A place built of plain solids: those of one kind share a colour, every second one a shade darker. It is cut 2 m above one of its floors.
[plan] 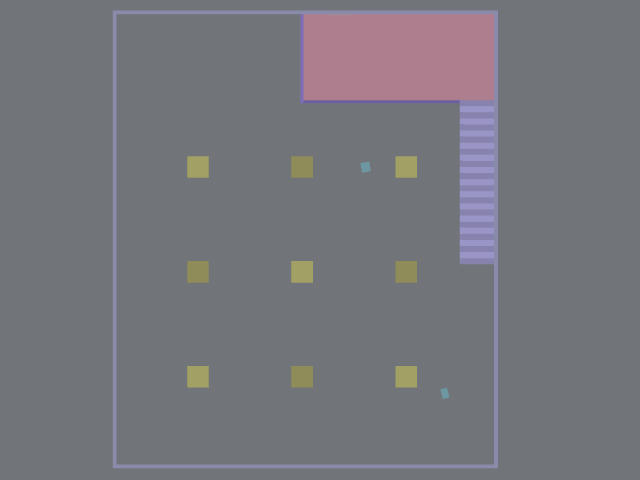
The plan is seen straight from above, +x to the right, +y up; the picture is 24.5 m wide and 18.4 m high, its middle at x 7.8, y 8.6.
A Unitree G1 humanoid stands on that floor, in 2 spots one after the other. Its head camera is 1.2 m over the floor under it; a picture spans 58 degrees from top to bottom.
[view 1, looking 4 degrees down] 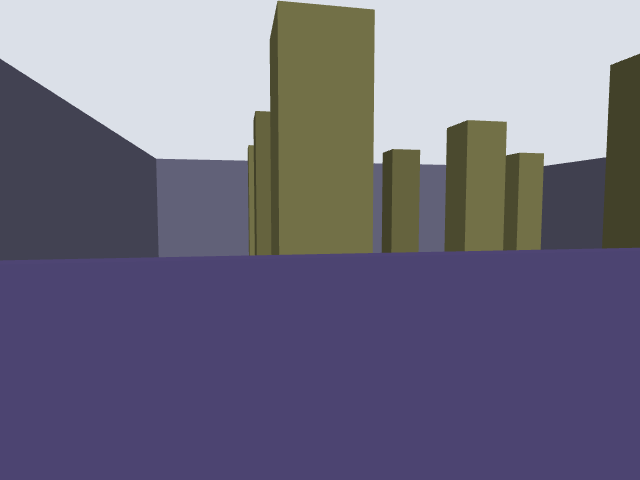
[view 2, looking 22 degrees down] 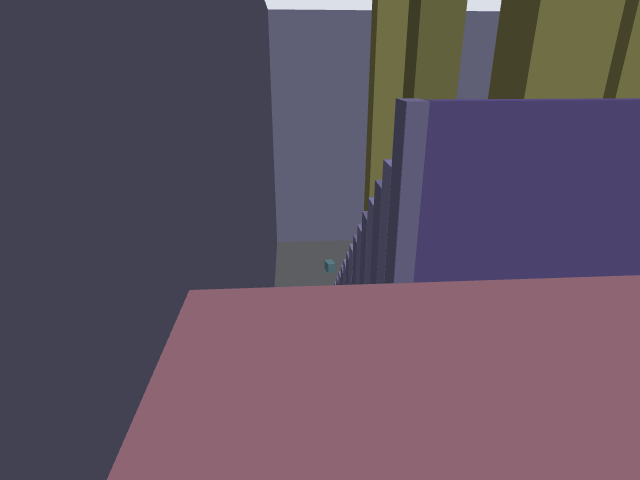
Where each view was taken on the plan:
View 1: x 11.88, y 15.46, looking -101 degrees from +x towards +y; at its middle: pier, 3.73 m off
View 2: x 13.88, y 16.21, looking -94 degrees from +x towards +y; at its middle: wall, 17.53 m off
